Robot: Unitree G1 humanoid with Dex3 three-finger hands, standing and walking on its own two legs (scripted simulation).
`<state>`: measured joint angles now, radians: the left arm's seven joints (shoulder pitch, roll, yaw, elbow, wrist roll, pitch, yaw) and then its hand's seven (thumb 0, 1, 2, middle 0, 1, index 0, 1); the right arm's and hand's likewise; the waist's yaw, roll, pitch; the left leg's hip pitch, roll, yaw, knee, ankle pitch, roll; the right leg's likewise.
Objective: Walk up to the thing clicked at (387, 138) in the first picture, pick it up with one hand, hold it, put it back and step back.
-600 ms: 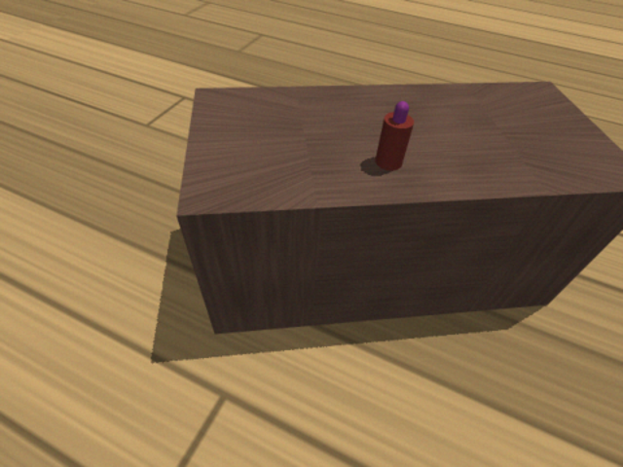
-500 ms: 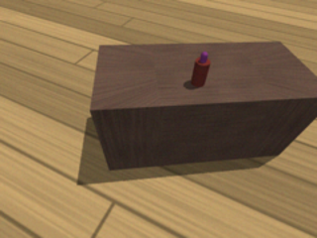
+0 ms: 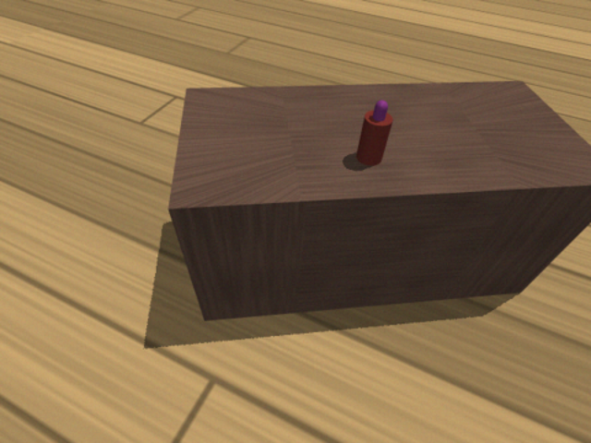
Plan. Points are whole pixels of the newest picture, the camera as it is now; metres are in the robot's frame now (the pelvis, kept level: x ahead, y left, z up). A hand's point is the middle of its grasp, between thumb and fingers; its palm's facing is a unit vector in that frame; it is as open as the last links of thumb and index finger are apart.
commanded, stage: stand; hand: right
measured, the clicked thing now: (375, 131) +0.89 -0.23 -0.09
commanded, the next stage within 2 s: walk up in 0.52 s
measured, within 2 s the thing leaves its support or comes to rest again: neither
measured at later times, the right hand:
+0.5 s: hand out of the picture +0.07 -0.25 -0.16, palm faces -0.03 +0.94 -0.34, open 7.4 cm
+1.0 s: hand out of the picture +0.16 -0.36 -0.15, palm faces -0.09 +0.92 -0.39, open 7.4 cm
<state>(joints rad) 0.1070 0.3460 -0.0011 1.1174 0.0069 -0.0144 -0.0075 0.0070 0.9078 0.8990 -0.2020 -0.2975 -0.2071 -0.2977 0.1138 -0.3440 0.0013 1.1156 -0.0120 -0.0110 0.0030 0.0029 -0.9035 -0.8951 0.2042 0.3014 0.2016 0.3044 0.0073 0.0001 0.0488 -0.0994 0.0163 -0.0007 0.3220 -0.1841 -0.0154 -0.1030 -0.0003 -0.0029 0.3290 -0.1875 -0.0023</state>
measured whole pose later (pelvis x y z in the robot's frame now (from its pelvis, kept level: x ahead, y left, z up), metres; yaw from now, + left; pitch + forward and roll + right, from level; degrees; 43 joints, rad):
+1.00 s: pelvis +0.10 -0.08 -0.01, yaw +3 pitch -3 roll -1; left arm 0.31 0.39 0.08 0.91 0.03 -0.04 -0.07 0.01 0.91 0.90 -0.20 -0.30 -0.21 -0.30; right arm 0.30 -0.44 -0.08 0.94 -0.02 -0.04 0.04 0.01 -0.91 -0.90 0.20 0.30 0.20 0.30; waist 0.03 0.04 0.07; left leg -0.44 0.04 -0.02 0.94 -0.39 0.01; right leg -0.15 -0.01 -0.07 0.49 -0.29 -0.03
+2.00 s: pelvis +0.34 -0.11 -0.03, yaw +7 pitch -2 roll -1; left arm 0.18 0.39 0.01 0.96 0.00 -0.03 0.00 0.01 0.91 0.90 -0.20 -0.30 -0.21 -0.30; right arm 0.17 -0.37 -0.02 0.95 0.00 0.00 0.02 0.00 -0.90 -0.90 0.20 0.30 0.20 0.30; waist 0.02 -0.01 0.08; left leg -0.33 0.03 0.00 0.69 -0.33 -0.01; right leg -0.31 -0.04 -0.04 0.67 -0.31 0.02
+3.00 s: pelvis +0.36 -0.11 +0.00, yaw +7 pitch -2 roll +0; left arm 0.07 0.35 0.02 1.15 0.01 -0.02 -0.01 0.01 0.91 0.90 -0.20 -0.30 -0.21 -0.30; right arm 0.10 -0.34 -0.02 1.15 -0.01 0.01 0.02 0.00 -0.90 -0.90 0.20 0.30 0.20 0.30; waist 0.00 0.00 0.05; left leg -0.13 0.02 0.02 0.34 -0.17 -0.01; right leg -0.13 -0.04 -0.03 0.32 -0.16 0.03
